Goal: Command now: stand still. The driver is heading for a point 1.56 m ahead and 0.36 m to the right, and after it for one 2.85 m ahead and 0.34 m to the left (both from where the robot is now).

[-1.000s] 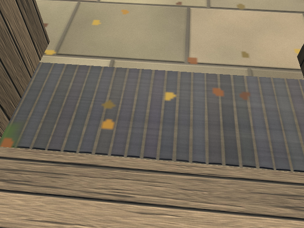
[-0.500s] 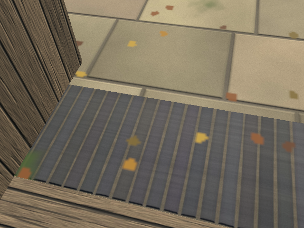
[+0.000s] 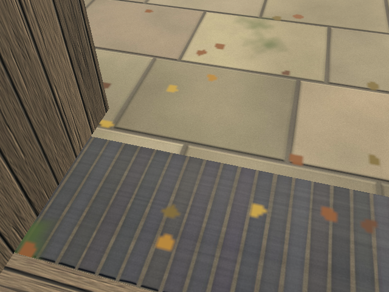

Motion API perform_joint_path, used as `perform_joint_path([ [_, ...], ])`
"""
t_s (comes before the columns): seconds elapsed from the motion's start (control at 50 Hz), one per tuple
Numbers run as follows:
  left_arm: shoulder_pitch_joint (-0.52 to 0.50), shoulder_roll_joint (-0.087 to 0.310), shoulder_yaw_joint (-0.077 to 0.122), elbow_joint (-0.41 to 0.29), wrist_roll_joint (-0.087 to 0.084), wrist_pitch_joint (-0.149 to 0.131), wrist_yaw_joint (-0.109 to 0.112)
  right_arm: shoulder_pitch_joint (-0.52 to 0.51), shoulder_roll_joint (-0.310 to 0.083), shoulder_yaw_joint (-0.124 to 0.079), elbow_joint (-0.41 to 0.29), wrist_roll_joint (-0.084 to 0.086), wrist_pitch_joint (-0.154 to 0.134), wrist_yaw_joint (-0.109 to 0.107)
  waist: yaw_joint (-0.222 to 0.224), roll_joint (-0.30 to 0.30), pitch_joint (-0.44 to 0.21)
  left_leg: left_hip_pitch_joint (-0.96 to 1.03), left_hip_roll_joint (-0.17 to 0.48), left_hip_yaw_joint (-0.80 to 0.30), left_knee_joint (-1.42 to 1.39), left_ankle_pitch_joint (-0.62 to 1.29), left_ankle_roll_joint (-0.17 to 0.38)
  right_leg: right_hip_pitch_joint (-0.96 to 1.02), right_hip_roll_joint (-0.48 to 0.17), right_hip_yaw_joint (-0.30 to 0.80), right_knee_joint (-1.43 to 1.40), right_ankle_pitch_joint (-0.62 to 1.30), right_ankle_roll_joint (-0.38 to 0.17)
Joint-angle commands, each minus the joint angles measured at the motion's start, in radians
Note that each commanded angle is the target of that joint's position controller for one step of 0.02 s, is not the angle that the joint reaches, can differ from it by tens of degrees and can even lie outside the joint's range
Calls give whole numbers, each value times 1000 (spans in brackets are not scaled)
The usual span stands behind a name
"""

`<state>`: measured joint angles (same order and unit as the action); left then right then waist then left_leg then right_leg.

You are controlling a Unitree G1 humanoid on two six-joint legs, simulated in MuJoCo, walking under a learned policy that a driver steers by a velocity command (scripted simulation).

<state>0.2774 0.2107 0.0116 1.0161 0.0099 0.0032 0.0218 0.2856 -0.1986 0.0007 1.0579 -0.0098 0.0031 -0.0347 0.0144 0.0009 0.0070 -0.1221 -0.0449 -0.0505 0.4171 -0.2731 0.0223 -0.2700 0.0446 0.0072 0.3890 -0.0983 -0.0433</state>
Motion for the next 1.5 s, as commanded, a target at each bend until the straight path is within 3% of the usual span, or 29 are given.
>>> perform_joint_path([
  [0.02,24,87,16,-6,-1,-6,5,47,-82,-11,-4,0,-9,-5,1,-8,37,-135,103,-97,-105,22,43,100,-117,144,-69,-78,-18],
  [0.6,37,14,8,133,-1,2,21,123,-12,-2,84,-2,-13,-21,-4,6,70,-86,111,-82,-104,99,43,115,-111,124,-37,17,-12],
  [1.5,79,-20,-2,170,-4,2,28,184,22,4,92,-2,-26,-23,-5,13,83,-43,123,-76,-113,225,45,120,-116,102,-4,77,4],
])
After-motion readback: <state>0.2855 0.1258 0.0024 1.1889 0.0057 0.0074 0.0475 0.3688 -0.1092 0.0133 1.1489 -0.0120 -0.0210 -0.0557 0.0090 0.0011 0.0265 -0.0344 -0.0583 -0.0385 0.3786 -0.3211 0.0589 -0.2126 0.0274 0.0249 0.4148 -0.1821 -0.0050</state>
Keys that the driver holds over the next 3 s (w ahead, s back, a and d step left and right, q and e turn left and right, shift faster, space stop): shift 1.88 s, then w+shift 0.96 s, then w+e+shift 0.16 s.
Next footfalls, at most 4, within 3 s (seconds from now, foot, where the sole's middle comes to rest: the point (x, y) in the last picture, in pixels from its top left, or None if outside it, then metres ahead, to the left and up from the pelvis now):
2.26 right None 0.33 -0.14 -0.78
2.76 left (205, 225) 0.80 0.01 -0.78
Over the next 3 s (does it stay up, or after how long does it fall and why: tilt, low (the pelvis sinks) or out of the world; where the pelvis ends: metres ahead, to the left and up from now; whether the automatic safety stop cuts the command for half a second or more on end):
stays up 0.82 -0.06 0.00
